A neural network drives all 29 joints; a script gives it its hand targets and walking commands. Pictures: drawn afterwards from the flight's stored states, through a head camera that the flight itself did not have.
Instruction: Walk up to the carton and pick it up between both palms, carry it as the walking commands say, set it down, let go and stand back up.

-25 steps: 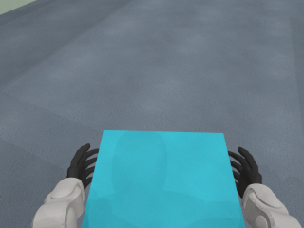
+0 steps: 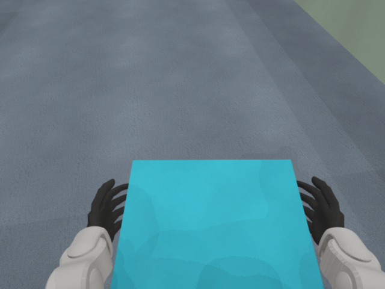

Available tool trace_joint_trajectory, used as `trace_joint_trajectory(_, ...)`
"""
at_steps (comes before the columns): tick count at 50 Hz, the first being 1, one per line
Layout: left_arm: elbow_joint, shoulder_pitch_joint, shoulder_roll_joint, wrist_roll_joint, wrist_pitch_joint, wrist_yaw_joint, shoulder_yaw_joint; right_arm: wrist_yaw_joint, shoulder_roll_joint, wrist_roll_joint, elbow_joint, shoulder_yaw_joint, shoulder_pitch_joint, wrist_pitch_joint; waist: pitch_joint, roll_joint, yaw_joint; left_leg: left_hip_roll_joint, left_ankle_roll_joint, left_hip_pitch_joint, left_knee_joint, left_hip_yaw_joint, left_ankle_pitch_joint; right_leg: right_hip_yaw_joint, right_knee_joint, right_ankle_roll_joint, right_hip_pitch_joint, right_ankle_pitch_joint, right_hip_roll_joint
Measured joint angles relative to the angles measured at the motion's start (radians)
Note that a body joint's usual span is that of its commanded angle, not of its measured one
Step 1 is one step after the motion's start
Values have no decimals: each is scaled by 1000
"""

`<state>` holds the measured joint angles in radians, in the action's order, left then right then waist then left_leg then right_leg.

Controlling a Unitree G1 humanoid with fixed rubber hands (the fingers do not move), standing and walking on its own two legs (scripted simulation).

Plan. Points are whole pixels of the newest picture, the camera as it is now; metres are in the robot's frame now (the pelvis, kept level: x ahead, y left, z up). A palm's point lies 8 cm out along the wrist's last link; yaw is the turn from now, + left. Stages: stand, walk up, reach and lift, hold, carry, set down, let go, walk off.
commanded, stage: carry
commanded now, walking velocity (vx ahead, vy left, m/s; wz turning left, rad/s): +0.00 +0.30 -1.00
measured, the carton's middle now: (210, 239) +0.23 +0.00 +0.01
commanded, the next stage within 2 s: none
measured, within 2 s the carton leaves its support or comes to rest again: neither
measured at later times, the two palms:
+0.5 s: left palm (118, 169) +0.33 +0.18 +0.09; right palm out of the picture +0.14 -0.13 +0.09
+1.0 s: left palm (146, 136) +0.41 +0.14 +0.09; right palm out of the picture +0.10 -0.03 +0.08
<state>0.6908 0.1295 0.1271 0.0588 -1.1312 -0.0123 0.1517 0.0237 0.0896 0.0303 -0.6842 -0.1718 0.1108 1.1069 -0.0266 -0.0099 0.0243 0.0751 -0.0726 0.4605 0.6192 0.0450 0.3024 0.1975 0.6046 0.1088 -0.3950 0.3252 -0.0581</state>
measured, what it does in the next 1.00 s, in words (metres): steps to the left, turning right: right foot, then left foot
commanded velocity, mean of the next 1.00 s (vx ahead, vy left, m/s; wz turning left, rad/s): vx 0.00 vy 0.30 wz -1.00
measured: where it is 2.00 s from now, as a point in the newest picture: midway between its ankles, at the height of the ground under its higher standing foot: (136, 267)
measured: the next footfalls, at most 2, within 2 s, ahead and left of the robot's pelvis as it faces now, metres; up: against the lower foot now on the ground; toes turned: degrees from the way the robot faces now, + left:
right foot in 0.28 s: +0.00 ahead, -0.02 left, +0.00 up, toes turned -24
left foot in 0.56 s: +0.21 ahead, +0.27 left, +0.00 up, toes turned -30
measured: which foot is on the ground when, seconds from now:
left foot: down 0.00-0.28, up 0.30-0.54, down 0.56-0.84, up 0.86-1.00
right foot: down 0.00-0.02, up 0.04-0.26, down 0.28-0.58, up 0.60-0.82, down 0.84-1.00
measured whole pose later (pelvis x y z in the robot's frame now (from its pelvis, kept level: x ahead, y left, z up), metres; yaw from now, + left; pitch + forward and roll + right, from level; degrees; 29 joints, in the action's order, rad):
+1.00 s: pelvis +0.15 +0.25 +0.01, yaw -60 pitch +5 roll +1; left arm 0.61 0.09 0.14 0.05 -1.14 -0.01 0.18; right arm -0.01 0.12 0.04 -0.65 -0.18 0.10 1.14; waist -0.02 0.02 0.00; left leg 0.07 -0.08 0.59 1.05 0.05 0.39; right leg 0.06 0.57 0.02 -0.38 0.29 -0.02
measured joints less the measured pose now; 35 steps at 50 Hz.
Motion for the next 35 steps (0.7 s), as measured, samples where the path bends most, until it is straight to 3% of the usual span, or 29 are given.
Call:
trace_joint_trajectory(2,-5,-13,-35,3,-5,-6,4,-2,18,5,23,14,-7,-13,0,-31,-1,-12,31,-4,-1,45,-55,15,117,-40,-53,94,-9)
trace_joint_trajectory(4,-30,-18,-72,-3,-19,-13,9,-16,49,16,53,21,-2,-15,2,-35,16,5,62,-15,24,91,-28,-68,315,-72,-126,196,-1)
trace_joint_trajectory(7,-53,-22,-79,-21,-35,-12,8,-22,58,24,46,23,39,-14,3,-33,37,18,84,-67,-15,164,-19,-191,438,-92,-153,190,-6)
trace_joint_trajectory(12,-58,-37,-78,-34,-22,-18,-1,-24,60,29,-1,15,52,-5,-17,-18,16,24,114,-97,-24,287,4,-302,231,-117,-50,178,6)
trace_joint_trajectory(14,-66,-54,-82,-37,-19,-19,-6,-29,55,32,-17,12,46,4,-36,-4,4,36,119,-75,33,327,43,-308,43,-139,22,60,15)
trace_joint_trajectory(15,-87,-64,-71,-35,-12,-17,-10,-29,38,31,-13,7,40,8,-39,16,0,45,94,-50,83,311,70,-297,39,-142,13,22,25)
trace_joint_trajectory(18,-130,-66,-40,-11,-9,-6,-20,-26,-9,24,29,2,19,32,-28,33,-9,0,14,62,322,136,140,-235,18,-121,11,7,33)
trace_joint_trajectory(21,-103,-40,-17,0,-14,-5,-1,-20,0,10,45,-4,5,35,-3,30,-19,-2,-13,106,391,32,66,-158,-54,-89,39,-37,34)
trace_joint_trajectory(24,-52,-26,-6,-4,-7,-9,10,-11,16,1,16,-12,2,21,6,13,-21,10,-20,98,289,-18,41,-83,-70,-55,28,-58,24)
trace_joint_trajectory(28,-6,-23,-8,1,-5,-8,2,-4,6,-3,-11,-6,-6,12,-5,-7,-13,9,-4,-9,-9,-5,10,18,-9,-4,-25,-30,8)
trace_joint_trajectory(30,-10,-32,-35,5,-12,-12,7,-9,24,5,12,5,-12,2,-9,-32,-17,-2,19,-17,-21,39,-73,38,98,-38,-75,60,2)
trace_joint_trajectory(32,-34,-33,-67,-1,-27,-20,15,-21,53,14,42,15,-6,2,-10,-36,-1,17,44,-26,9,86,-35,-52,289,-70,-146,182,8)
trace_joint_trajectory(35,-49,-38,-65,-13,-45,-4,9,-44,56,24,33,31,31,9,-4,-34,21,33,66,-73,-23,157,-17,-188,416,-91,-172,191,1)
